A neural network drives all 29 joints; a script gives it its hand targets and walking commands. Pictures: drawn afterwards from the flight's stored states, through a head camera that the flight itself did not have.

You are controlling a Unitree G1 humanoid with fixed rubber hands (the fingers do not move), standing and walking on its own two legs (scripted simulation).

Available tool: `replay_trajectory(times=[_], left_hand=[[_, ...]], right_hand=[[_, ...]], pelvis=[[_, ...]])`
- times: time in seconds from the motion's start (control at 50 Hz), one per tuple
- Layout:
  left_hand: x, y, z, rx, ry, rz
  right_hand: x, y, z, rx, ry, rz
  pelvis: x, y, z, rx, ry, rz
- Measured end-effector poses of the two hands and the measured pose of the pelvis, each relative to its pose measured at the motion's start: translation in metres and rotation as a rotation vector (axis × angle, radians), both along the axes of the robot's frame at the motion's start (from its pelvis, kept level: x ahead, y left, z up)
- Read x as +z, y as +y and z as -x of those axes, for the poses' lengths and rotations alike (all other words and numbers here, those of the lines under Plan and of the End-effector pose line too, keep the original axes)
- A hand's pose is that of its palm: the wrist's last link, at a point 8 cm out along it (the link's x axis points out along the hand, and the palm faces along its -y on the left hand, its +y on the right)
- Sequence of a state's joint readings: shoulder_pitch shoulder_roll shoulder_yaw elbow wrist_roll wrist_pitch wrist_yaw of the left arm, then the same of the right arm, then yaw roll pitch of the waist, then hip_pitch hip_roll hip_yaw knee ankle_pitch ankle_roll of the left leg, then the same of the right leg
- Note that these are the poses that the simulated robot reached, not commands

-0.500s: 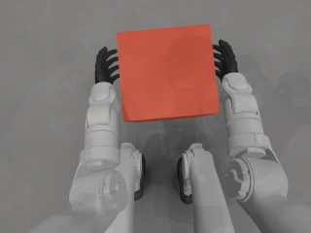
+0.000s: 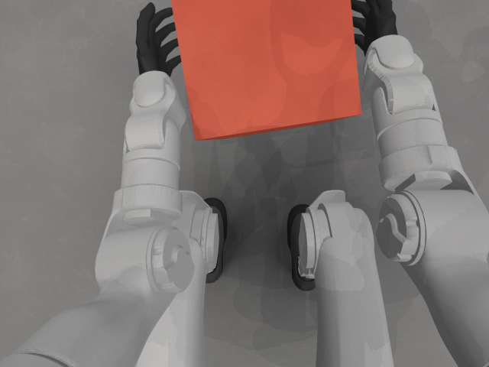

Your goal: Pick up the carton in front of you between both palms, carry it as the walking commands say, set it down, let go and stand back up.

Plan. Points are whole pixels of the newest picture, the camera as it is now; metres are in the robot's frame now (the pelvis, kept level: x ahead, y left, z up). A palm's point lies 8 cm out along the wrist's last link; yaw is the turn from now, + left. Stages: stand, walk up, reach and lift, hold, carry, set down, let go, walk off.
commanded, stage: set down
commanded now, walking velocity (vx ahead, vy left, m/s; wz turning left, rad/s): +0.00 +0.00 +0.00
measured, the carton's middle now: (264, 68) +0.51 -0.02 -0.22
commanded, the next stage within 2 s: none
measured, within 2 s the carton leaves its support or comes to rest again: rests again in 0.88 s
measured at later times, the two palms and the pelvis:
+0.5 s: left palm (162, 66) +0.51 +0.13 -0.18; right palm (357, 50) +0.53 -0.16 -0.21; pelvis +0.00 +0.00 -0.05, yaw +0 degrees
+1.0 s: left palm (153, 67) +0.52 +0.16 -0.20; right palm (348, 49) +0.53 -0.15 -0.21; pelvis +0.00 +0.00 -0.05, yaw +0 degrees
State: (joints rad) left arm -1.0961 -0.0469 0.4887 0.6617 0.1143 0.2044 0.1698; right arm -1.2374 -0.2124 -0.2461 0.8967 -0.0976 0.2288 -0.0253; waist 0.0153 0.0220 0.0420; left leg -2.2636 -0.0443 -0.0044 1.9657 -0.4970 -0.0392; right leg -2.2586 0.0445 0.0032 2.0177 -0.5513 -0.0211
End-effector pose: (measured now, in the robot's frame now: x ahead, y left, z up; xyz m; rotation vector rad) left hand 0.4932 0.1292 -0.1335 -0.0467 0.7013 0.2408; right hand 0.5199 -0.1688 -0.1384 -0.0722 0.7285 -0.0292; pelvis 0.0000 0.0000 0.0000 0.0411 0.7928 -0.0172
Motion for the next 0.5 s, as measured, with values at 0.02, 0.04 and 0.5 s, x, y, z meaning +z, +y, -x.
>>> replay_trajectory(times=[0.02, 0.04, 0.5], left_hand=[[-0.007, 0.000, -0.001, 0.002, 0.003, 0.000], [-0.013, 0.001, -0.001, 0.004, 0.007, -0.001], [-0.046, 0.005, -0.019, -0.021, 0.049, -0.024]], right_hand=[[-0.007, 0.000, -0.001, 0.004, 0.003, 0.001], [-0.013, 0.001, -0.003, 0.009, 0.006, 0.003], [-0.067, 0.004, -0.006, 0.046, 0.043, 0.013]], pelvis=[[-0.004, 0.000, 0.000, 0.000, -0.005, -0.001], [-0.008, 0.000, 0.001, 0.000, -0.011, -0.002], [-0.046, -0.003, -0.002, -0.013, -0.086, -0.020]])
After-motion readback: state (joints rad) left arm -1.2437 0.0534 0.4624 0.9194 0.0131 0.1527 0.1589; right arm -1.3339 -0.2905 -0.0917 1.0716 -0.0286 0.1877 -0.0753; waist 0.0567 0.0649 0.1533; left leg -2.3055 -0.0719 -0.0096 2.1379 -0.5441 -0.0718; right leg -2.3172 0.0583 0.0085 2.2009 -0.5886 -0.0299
